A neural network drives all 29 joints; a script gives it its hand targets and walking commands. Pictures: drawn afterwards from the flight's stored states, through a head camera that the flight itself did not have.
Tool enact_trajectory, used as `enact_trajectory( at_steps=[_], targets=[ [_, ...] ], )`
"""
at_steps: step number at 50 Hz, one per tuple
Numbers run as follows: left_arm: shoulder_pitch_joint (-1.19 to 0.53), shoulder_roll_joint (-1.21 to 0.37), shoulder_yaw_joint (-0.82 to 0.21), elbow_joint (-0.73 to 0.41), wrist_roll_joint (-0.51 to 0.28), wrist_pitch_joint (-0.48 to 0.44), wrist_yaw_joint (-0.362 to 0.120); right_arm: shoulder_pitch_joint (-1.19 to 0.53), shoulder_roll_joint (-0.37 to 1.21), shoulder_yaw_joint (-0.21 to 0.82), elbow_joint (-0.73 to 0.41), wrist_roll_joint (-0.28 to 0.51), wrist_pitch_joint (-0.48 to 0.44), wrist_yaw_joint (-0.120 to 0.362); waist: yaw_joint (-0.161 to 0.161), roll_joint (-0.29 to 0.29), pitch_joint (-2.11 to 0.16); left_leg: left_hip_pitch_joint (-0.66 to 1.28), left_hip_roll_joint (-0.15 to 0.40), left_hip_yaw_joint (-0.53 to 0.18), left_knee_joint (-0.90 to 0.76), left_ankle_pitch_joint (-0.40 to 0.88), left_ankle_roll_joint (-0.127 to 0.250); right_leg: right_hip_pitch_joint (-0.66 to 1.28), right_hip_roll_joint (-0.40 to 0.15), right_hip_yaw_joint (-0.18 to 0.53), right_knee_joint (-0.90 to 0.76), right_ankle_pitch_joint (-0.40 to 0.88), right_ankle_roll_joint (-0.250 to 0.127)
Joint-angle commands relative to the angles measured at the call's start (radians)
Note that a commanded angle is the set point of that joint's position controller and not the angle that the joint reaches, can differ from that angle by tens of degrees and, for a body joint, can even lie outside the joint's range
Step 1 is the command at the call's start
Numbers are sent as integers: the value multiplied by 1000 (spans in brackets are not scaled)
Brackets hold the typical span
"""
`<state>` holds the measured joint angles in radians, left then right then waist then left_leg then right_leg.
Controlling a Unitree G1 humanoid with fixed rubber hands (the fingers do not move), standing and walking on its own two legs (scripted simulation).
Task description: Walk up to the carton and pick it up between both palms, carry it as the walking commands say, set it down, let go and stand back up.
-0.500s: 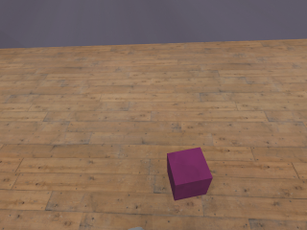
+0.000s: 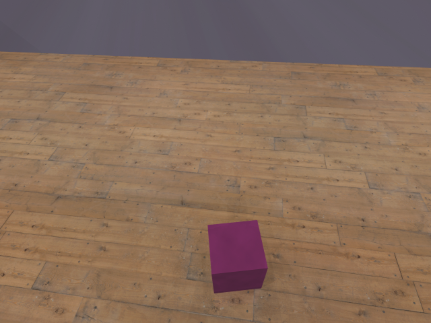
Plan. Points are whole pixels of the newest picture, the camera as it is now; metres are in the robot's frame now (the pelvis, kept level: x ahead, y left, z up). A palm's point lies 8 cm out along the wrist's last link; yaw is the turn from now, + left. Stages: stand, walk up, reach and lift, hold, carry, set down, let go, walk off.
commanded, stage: walk up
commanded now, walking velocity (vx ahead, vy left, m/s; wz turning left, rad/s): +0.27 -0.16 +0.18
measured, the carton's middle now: (235, 257) +0.51 -0.03 -0.65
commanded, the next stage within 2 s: stand in 1.86 s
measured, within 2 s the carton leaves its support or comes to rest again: neither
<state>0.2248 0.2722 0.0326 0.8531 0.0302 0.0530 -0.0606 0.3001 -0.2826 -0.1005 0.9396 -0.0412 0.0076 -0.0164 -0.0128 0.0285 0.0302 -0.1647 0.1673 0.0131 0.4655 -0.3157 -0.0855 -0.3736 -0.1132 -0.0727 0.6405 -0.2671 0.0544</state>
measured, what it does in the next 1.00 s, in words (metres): walks ahead: right foot, then left foot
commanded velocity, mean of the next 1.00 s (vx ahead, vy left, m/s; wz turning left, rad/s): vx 0.03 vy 0.01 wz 0.08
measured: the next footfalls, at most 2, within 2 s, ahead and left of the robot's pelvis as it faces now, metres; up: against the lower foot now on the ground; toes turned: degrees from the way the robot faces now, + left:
right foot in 0.04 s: +0.07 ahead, -0.18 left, +0.00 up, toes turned -7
left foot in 0.46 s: +0.21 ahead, +0.03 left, +0.00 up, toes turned +6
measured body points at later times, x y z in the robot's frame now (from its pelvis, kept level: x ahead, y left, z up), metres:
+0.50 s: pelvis +0.13 -0.06 -0.01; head +0.17 -0.05 +0.44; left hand +0.08 +0.18 -0.16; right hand +0.29 -0.29 -0.14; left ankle +0.17 +0.02 -0.74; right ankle +0.04 -0.18 -0.72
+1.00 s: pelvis +0.10 -0.05 +0.00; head +0.13 -0.06 +0.45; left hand +0.16 +0.24 -0.12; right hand +0.21 -0.31 -0.14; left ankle +0.06 +0.09 -0.71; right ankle +0.15 -0.20 -0.74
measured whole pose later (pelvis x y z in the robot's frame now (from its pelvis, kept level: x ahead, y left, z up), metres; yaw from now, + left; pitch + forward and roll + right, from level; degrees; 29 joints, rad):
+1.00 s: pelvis +0.10 -0.05 +0.00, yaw +5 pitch +0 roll +2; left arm 0.20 0.26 0.06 0.90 0.03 0.05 0.02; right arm 0.18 -0.28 -0.03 0.92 -0.02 0.07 0.01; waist 0.01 0.00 0.06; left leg -0.28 0.02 0.01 0.72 -0.39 -0.04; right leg -0.29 -0.13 -0.05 0.51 -0.22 0.04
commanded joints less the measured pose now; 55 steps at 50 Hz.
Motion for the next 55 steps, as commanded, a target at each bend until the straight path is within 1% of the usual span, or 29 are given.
enact_trajectory(
  at_steps=[1, 2, 3, 4, 8, 14, 15, 16, 18, 22, 23, 24, 25, 26, 28, 33, 34, 37, 38, 39, 40, 41, 44, 45, 47, 49, 51, 53, 55],
  targets=[
    [214, 60, 20, 49, -8, -52, 24, -15, -93, -11, -35, 9, -13, 14, 94, -41, -30, -277, -35, 26, 105, -187, 97, 398, -20, -42, -243, 38, -23],
    [336, 166, 51, 72, -7, -74, 35, -29, -13, 16, -79, 18, -14, 19, 133, -320, -53, -443, -133, 55, 460, -289, 73, 421, -254, 284, -401, -201, -66],
    [320, 259, 70, 61, 0, -72, 49, -57, -5, 32, -116, 21, -9, 15, 124, -481, -47, -551, -146, -5, 643, -327, 71, 349, -391, 558, -520, -413, -142],
    [245, 227, 60, 61, 4, -67, 53, -114, -35, 24, -111, 13, -9, 15, 99, -408, 10, -556, -92, -47, 718, -243, 87, 259, -342, 522, -558, -558, -181],
    [107, 67, 21, 45, -2, -102, 54, -52, -45, 18, -43, 3, -10, 45, 17, -220, 59, -415, -70, -2, 672, 12, 66, 180, -163, 135, -474, -73, -145],
    [224, 49, 21, 123, 3, -121, 74, -210, 24, 40, -83, 16, -9, 44, 65, -176, 43, -385, -94, 49, 358, 36, 46, 327, -186, 50, -413, 411, -208],
    [242, 68, 25, 129, -2, -126, 78, -230, 31, 43, -80, 14, -7, 38, 76, -139, 53, -389, -104, 44, 319, 70, 55, 340, -208, 66, -395, 537, -215],
    [226, 67, 14, 113, 3, -130, 86, -187, 26, 41, -38, 27, 7, 21, 49, -91, 52, -299, -137, 32, 277, 28, 66, 331, -228, 81, -308, 998, -206],
    [201, 93, 32, 115, 3, -126, 92, -139, 29, 50, -32, 31, 7, 12, 39, -186, -33, -222, -170, 33, 242, 49, 77, 379, -223, 52, -245, 1122, -193],
    [184, 84, 44, 102, -13, -87, 94, -106, -3, 46, -27, 22, -5, 20, -5, -166, -41, -33, -190, 87, -56, 252, 125, 321, -144, -54, -55, 890, -117],
    [213, 62, 38, 87, -18, -85, 97, -67, -67, 27, -19, 15, -14, 20, -8, -71, -85, 87, -122, 32, -35, 589, 144, 234, -93, -73, 30, 666, -79],
    [216, 27, 25, 53, -22, -81, 100, -26, -143, 4, -27, 15, -16, 17, -28, 138, -129, 198, 82, -188, 5, 1055, 250, 58, 13, -72, 250, 119, -31],
    [208, 18, 31, 46, -18, -62, 109, 18, -121, 18, -35, 28, -13, 7, -36, 232, -162, 216, 199, -286, -32, 1212, 340, -18, 65, 11, 409, -352, -33],
    [190, 22, 35, 49, -12, -44, 116, -32, -101, 26, -42, 26, -2, 5, -27, 208, -152, 142, 175, -243, -42, 1108, 360, -25, 44, 59, 478, -376, -34],
    [179, -40, 31, 80, -24, -27, 98, -135, 3, 62, -46, 28, -7, -10, 26, -16, -103, 21, 92, -138, -73, 844, 307, 33, 33, 84, 356, -269, -45],
    [115, 2, 27, 84, -10, -3, 91, -148, -52, 42, -25, 13, -7, -12, 27, 90, -81, -37, 78, -153, -133, 646, 282, 101, 54, 72, 161, -200, -45],
    [93, 49, 34, 49, 0, -2, 106, -174, -109, 15, -30, 13, 14, -14, 29, 169, -33, -48, 54, -102, -55, 910, 268, 93, 49, 58, 103, -162, -35],
    [152, 55, 27, 75, 1, -18, 130, -144, -107, 4, -28, 10, 44, 1, 69, 47, -116, -35, -33, -51, 86, 806, 179, 231, 25, -2, -143, 182, -36],
    [166, 104, 39, 66, 4, -19, 131, -131, -65, 13, -41, 16, 48, 4, 83, -86, -119, -154, -103, -21, 192, 463, 139, 291, -118, 119, -178, 409, -86],
    [184, 191, 59, 57, 9, -18, 134, -153, -25, 26, -74, 21, 63, 10, 108, -345, -89, -323, -217, 20, 461, -188, 74, 261, -421, 414, -275, 683, -237],
    [144, 215, 66, 39, 5, -11, 133, -182, -36, 19, -76, 22, 86, 9, 83, -279, -46, -326, -182, -52, 688, -316, 45, 133, -484, 449, -309, 779, -326],
    [65, 189, 64, 7, -4, -11, 131, -169, -46, 19, -79, 24, 95, 12, 42, -209, -20, -305, -157, -96, 781, -281, 34, 72, -430, 372, -294, 729, -306],
    [-73, 124, 50, -49, -10, -21, 111, -87, -57, 29, -65, 10, 88, 30, -10, -231, -55, -244, -173, -42, 744, -109, 15, 48, -212, 119, -260, 438, -179],
    [-40, 111, 53, -26, -3, -20, 101, -80, -35, 43, -58, 3, 78, 37, 5, -244, -89, -225, -179, 3, 609, -78, 26, 80, -152, 96, -313, 85, -147],
    [-30, 99, 56, -4, 1, -16, 84, -128, 4, 68, -65, 20, 74, 43, 26, -288, 0, -180, -194, 44, 348, -107, 44, 64, -111, 109, -374, -112, -154],
    [-3, 125, 60, 32, -4, -7, 68, -136, 11, 83, -64, 33, 47, 29, 42, -281, 12, -90, -192, 66, 118, -87, 49, 114, -93, 109, -347, -30, -182],
    [27, 111, 44, 58, -10, -11, 63, -60, -9, 85, -21, 38, 16, 16, 10, -171, -34, 52, -171, 46, -134, 74, 54, 118, -76, 109, -269, 76, -150],
    [63, 4, 1, 41, -14, -24, 65, -42, -137, 62, -13, 28, -15, 10, 16, 157, -29, 65, 95, -252, -235, 209, 117, -1, 63, 31, -135, -86, -56],
    [-14, 50, 11, 53, -21, -17, 67, -98, -128, 55, -10, 17, -16, 4, 22, 169, 61, -83, 78, -225, -291, 127, 167, 82, 63, 57, -94, -92, -51]
  ],
)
